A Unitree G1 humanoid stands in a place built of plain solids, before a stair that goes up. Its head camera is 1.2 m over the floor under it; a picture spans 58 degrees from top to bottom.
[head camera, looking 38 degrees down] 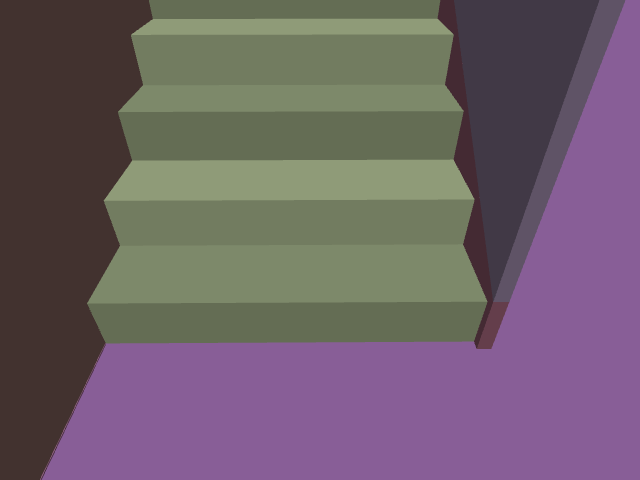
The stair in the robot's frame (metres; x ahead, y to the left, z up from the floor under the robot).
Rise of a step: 0.20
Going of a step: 0.29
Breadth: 1.27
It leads straight ahead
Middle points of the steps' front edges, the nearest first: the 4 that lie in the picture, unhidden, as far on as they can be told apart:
0.96 0.10 0.20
1.25 0.10 0.40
1.54 0.11 0.59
1.84 0.11 0.79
